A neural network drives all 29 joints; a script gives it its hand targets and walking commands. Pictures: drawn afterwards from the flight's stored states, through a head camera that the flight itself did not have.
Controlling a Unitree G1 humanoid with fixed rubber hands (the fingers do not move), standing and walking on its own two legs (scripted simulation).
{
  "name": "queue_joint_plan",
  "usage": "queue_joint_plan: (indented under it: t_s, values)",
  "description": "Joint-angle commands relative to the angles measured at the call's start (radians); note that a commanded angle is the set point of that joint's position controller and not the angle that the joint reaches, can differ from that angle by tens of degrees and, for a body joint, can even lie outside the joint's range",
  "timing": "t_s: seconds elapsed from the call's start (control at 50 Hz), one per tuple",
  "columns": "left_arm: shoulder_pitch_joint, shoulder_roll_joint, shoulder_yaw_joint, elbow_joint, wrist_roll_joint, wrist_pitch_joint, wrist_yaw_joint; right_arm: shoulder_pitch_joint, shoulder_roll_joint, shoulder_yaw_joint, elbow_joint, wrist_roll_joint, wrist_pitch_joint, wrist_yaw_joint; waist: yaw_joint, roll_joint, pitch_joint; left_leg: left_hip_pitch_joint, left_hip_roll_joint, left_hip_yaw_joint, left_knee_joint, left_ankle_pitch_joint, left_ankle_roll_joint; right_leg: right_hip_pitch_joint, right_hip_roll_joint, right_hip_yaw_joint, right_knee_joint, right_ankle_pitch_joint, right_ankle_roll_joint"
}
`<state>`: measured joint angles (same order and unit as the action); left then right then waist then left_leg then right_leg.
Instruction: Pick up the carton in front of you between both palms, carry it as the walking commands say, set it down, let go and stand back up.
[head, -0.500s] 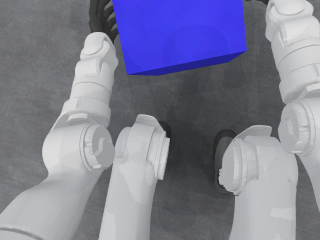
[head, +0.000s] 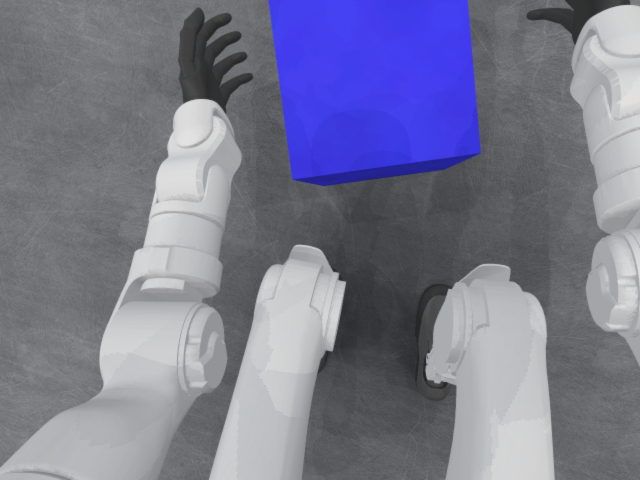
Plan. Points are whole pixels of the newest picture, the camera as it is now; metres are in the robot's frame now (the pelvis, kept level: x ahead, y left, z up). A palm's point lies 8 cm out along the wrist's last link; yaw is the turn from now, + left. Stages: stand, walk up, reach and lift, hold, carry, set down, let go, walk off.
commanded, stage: set down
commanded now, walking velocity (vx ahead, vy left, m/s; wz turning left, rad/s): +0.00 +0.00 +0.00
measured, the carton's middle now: (374, 102) +0.52 +0.02 -0.30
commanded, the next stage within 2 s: let go in 0.72 s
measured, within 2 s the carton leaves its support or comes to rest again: neither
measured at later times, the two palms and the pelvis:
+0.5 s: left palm (100, 40) +0.48 +0.20 +0.03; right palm out of the picture +0.57 -0.19 +0.02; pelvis +0.02 -0.01 +0.13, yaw -1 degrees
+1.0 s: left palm out of the picture +0.44 +0.19 +0.15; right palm out of the picture +0.50 -0.21 +0.14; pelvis +0.06 -0.01 +0.26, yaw -4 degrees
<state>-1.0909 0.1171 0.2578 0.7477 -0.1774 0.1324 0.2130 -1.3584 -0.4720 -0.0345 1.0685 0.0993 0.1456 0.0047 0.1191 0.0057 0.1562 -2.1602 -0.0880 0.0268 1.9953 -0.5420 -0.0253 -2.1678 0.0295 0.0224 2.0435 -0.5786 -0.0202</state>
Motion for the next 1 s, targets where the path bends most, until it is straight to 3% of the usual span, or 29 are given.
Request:
queue_joint_plan:
  t_s: [0.0,0.12,0.36,0.68,0.72,0.8,0.9,0.98]
  values:
    - [-0.165,0.077,0.036,-0.102,0.038,-0.007,-0.007,-0.258,-0.108,-0.043,-0.072,-0.022,-0.018,0.023,0.020,-0.114,-1.047,0.519,0.009,0.039,-0.240,0.280,-0.040,0.546,0.013,-0.005,-0.240,0.210,-0.017]
    - [-0.150,0.060,0.059,-0.115,0.064,0.000,-0.019,-0.253,-0.100,-0.052,-0.056,-0.045,-0.013,0.045,0.033,-0.128,-1.108,0.569,0.010,0.042,-0.341,0.296,-0.046,0.619,0.021,-0.010,-0.347,0.226,-0.011]
    - [-0.056,0.076,0.078,-0.223,0.070,0.029,-0.039,-0.216,-0.093,-0.075,-0.192,-0.080,0.031,0.049,0.046,-0.217,-1.295,0.648,0.004,0.070,-0.541,0.382,-0.046,0.983,0.034,-0.006,-0.550,0.392,0.012]
    - [0.058,0.041,0.123,-0.203,0.136,0.010,-0.096,-0.097,-0.023,-0.135,-0.157,-0.150,0.023,0.077,0.057,-0.177,-1.157,0.808,0.017,0.058,-0.853,0.432,-0.057,1.210,0.029,0.034,-0.861,0.468,0.016]
    - [0.072,0.033,0.124,-0.198,0.148,0.002,-0.105,-0.073,-0.012,-0.149,-0.148,-0.166,0.017,0.075,0.046,-0.170,-1.139,0.830,0.019,0.055,-0.887,0.437,-0.058,1.235,0.027,0.036,-0.897,0.481,0.017]
    - [0.175,0.032,0.115,-0.202,0.177,-0.017,-0.138,0.051,0.031,-0.179,-0.174,-0.204,0.004,0.053,0.025,-0.161,-1.185,0.922,0.018,0.052,-0.953,0.492,-0.052,1.355,0.027,0.041,-0.968,0.574,0.022]
    - [0.389,0.070,0.072,-0.248,0.223,-0.052,-0.204,0.313,0.141,-0.209,-0.316,-0.237,-0.013,-0.018,0.010,-0.144,-1.230,1.049,0.016,0.045,-1.039,0.558,-0.031,1.551,0.022,0.060,-1.056,0.730,0.034]
    - [0.531,0.122,0.011,-0.288,0.229,-0.072,-0.260,0.488,0.201,-0.199,-0.461,-0.223,-0.034,-0.071,0.006,-0.107,-1.120,1.183,0.028,0.020,-1.118,0.545,-0.012,1.587,0.017,0.060,-1.148,0.692,0.039]
